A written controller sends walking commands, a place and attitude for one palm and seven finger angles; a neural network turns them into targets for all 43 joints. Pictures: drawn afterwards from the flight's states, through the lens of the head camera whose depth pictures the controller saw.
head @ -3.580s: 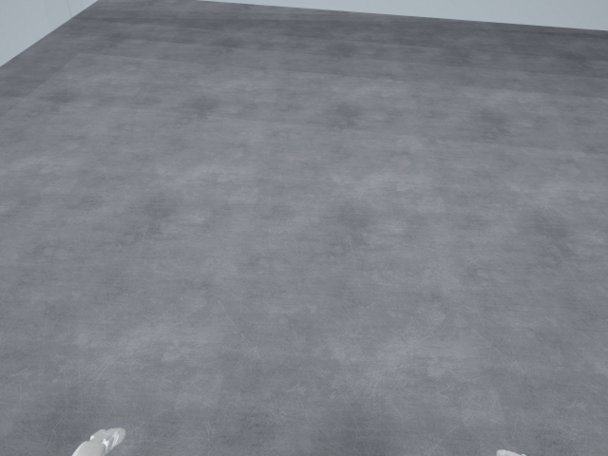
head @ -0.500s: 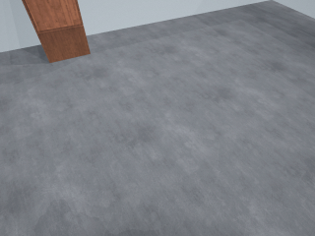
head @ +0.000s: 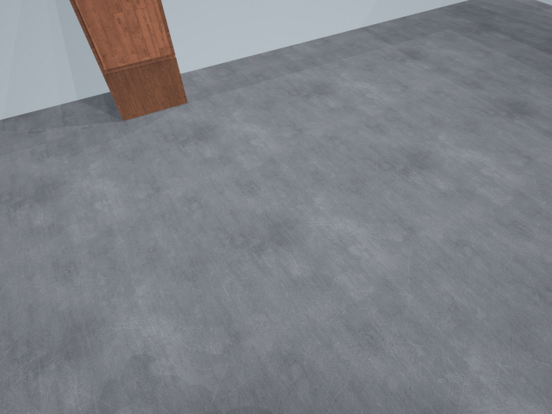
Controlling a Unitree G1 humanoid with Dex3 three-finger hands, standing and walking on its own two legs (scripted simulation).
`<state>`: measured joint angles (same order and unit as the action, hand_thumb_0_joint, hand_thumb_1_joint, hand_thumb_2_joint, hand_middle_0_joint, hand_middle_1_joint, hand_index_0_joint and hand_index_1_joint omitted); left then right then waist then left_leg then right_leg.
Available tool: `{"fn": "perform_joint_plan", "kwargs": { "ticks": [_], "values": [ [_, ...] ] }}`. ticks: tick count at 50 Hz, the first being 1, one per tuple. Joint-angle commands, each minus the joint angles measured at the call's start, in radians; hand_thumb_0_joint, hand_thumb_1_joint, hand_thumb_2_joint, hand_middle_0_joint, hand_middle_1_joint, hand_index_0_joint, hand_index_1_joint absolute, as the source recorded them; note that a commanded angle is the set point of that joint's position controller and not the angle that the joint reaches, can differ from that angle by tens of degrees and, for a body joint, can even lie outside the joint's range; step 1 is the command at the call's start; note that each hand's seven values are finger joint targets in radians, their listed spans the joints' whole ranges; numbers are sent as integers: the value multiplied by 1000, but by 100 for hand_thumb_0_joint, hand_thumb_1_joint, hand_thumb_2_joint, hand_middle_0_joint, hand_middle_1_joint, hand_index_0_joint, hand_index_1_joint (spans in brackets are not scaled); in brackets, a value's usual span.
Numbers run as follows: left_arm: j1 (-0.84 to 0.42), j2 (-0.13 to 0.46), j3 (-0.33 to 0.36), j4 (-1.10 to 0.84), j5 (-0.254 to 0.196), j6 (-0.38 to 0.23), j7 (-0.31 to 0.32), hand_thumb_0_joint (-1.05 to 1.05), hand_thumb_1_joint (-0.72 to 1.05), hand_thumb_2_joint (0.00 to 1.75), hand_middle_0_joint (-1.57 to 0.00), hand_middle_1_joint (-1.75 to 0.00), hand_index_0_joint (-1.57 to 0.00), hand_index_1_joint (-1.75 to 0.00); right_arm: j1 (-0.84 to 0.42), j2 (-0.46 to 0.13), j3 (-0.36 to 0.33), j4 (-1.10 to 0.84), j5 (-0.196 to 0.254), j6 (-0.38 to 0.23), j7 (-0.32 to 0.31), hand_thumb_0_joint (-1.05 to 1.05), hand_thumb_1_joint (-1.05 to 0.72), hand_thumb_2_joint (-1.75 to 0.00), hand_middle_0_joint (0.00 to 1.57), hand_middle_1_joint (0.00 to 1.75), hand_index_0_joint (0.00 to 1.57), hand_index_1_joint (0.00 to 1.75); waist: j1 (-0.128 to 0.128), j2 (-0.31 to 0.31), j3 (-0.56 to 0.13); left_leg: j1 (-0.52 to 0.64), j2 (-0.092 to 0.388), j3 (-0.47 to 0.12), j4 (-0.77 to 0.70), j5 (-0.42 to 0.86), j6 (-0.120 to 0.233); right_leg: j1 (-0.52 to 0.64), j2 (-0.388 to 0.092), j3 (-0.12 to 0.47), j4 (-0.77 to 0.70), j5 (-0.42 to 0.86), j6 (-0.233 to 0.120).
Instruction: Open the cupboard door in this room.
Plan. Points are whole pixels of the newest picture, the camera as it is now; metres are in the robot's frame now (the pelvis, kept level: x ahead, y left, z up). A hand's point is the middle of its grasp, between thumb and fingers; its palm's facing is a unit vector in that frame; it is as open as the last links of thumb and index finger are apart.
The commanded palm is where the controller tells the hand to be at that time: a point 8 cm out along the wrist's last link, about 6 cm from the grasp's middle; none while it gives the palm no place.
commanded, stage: turn or walk to find it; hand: left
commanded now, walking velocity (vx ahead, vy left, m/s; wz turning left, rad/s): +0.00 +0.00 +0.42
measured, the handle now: out of the picture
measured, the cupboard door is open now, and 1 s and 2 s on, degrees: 0 0 0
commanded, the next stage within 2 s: stand and wait in 0.14 s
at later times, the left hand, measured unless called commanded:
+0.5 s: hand out of the picture -0.06 +0.25 -0.18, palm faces +0.18 -0.96 -0.20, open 7.4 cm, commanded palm none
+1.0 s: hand out of the picture -0.10 +0.27 -0.19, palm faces +0.32 -0.93 -0.19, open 7.4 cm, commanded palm none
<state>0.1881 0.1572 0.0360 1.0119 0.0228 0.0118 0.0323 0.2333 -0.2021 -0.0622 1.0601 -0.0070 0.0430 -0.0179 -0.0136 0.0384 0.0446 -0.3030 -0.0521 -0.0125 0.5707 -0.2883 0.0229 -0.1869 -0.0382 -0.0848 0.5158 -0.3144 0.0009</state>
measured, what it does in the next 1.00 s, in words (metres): walks backwards, turning left: left foot, then right foot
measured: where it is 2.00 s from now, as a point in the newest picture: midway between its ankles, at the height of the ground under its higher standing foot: outside the picture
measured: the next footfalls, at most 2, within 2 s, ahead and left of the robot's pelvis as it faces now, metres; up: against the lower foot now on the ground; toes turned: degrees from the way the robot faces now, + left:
left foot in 0.34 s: -0.05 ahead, +0.19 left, +0.00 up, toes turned +20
right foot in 0.68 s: -0.01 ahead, -0.08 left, +0.00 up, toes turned +3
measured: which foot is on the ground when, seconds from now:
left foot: up 0.00-0.32, down 0.34-1.00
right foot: down 0.00-0.34, up 0.36-0.66, down 0.68-0.96, up 0.98-1.00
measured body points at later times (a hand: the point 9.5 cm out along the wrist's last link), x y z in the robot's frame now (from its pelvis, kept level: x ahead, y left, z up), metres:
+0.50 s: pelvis -0.04 +0.06 +0.00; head -0.03 +0.08 +0.45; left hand -0.07 +0.30 -0.17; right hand +0.06 -0.17 -0.14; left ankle -0.04 +0.15 -0.73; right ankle -0.05 -0.09 -0.69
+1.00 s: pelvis -0.09 +0.08 -0.01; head -0.07 +0.11 +0.43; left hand -0.11 +0.32 -0.18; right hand +0.02 -0.16 -0.15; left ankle -0.09 +0.18 -0.74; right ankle -0.06 -0.07 -0.72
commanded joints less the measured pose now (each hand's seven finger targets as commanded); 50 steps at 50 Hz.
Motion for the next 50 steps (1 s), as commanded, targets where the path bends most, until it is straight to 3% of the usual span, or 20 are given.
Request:
{"fn": "perform_joint_plan", "kwargs": {
  "ticks": [1,3,6,12,15,16,17,18,19,20,24,29,32,36,40,45,46,48,49,50],
  "values": [
    [68,193,48,-63,0,-11,21,0,90,90,-20,-30,-20,-30,-47,-102,-35,-101,-16,9,13,0,-90,-90,20,30,20,30,36,-275,-8,-227,56,-53,470,-206,-38,22,-364,249,-262,265,-171],
    [9,177,38,-87,-1,-14,14,0,90,90,-20,-30,-20,-30,-8,-85,-34,-74,-14,15,23,0,-90,-90,20,30,20,30,2,-177,27,-227,68,-24,584,-132,-54,-12,-293,147,-233,272,-143],
    [19,181,40,-95,4,-19,13,0,90,90,-20,-30,-20,-30,5,-71,-32,-75,-12,17,30,0,-90,-90,20,30,20,30,5,-177,27,-227,85,13,553,-113,-76,2,-276,77,-222,262,-119],
    [98,228,52,-63,14,-14,9,0,90,90,-20,-30,-20,-30,-42,-35,-8,-100,-5,-4,23,0,-90,-90,20,30,20,30,52,-235,-4,-83,83,81,199,-166,-73,29,-293,77,-135,406,-143],
    [72,216,44,-51,-1,-6,5,0,90,90,-20,-30,-20,-30,62,-46,-2,-62,-6,-22,17,0,-90,-90,20,30,20,30,-1,-194,-58,134,70,105,-82,86,-63,-41,-233,23,-28,342,-65],
    [81,177,36,-53,-9,0,4,0,90,90,-20,-30,-20,-30,97,-92,-8,-53,-5,-35,16,0,-90,-90,20,30,20,30,-11,-45,-89,237,140,19,-168,194,-48,-107,-181,-16,85,217,-19],
    [108,111,20,-70,-16,6,1,0,90,90,-20,-30,-20,-30,111,-169,-21,-59,-13,-46,10,0,-90,-90,20,30,20,30,-6,208,-103,265,340,-236,-224,398,34,-228,-79,-61,206,-64,44],
    [74,99,13,-76,-13,12,6,0,90,90,-20,-30,-20,-30,102,-200,-25,-60,-16,-40,3,0,-90,-90,20,30,20,30,-16,228,-67,173,421,-288,-281,437,118,-215,-47,-8,332,-281,45],
    [54,99,14,-65,-9,18,6,0,90,90,-20,-30,-20,-30,65,-186,-17,-59,-20,-42,-6,0,-90,-90,20,30,20,30,-12,168,-43,111,407,-248,-298,357,141,-192,-58,42,403,-269,34],
    [53,95,13,-44,-7,25,4,0,90,90,-20,-30,-20,-30,26,-156,-7,-61,-19,-50,-15,0,-90,-90,20,30,20,30,2,214,-25,80,365,-222,-315,318,128,-196,-66,68,424,-229,35],
    [100,75,0,11,-4,21,-10,0,90,90,-20,-30,-20,-30,-37,-121,9,-63,-14,-49,-20,0,-90,-90,20,30,20,30,22,112,-4,102,301,-121,-305,292,126,-175,-56,57,349,-142,36],
    [106,68,-8,29,-8,10,-6,0,90,90,-20,-30,-20,-30,7,-123,0,-36,-10,-46,-17,0,-90,-90,20,30,20,30,6,63,-51,169,292,-141,-270,358,129,-99,-32,31,112,-91,41],
    [168,86,0,49,-7,-2,2,0,90,90,-20,-30,-20,-30,-22,-117,-1,-41,-1,-41,-10,0,-90,-90,20,30,20,30,38,33,-50,71,238,-132,-206,274,78,38,-40,27,-102,101,42],
    [126,206,28,16,1,-13,9,0,90,90,-20,-30,-20,-30,-52,-56,2,-83,-1,-20,9,0,-90,-90,20,30,20,30,32,-255,-5,-62,55,40,69,-74,-32,-9,-324,258,-235,153,-120],
    [70,186,41,-28,12,-12,12,0,90,90,-20,-30,-20,-30,-57,-58,-16,-88,-4,-3,18,0,-90,-90,20,30,20,30,28,-231,40,-124,77,32,367,-200,-39,-54,-312,154,-216,310,-158],
    [64,221,60,-44,6,-7,9,0,90,90,-20,-30,-20,-30,15,-42,-10,-87,-3,-19,21,0,-90,-90,20,30,20,30,7,-181,-43,24,77,95,3,-9,-58,-1,-278,25,-17,394,-81],
    [62,206,59,-49,-2,-1,6,0,90,90,-20,-30,-20,-30,53,-65,-13,-81,-4,-27,22,0,-90,-90,20,30,20,30,-10,-88,-68,123,93,60,-114,120,-48,-55,-247,-17,84,307,-32],
    [49,117,39,-104,-12,15,-2,0,90,90,-20,-30,-20,-30,111,-213,-44,-92,-16,-37,11,0,-90,-90,20,30,20,30,-30,318,-70,202,415,-385,-280,489,123,-339,-55,-48,438,-296,75],
    [15,134,42,-112,-7,21,0,0,90,90,-20,-30,-20,-30,110,-230,-50,-88,-20,-31,7,0,-90,-90,20,30,20,30,-41,206,-85,139,441,-356,-276,374,174,-295,-65,31,549,-299,49],
    [-7,125,46,-102,-2,29,1,0,90,90,-20,-30,-20,-30,81,-200,-44,-93,-20,-35,2,0,-90,-90,20,30,20,30,-30,203,-71,88,383,-325,-314,198,148,-306,-79,62,585,-238,44]
  ]
}}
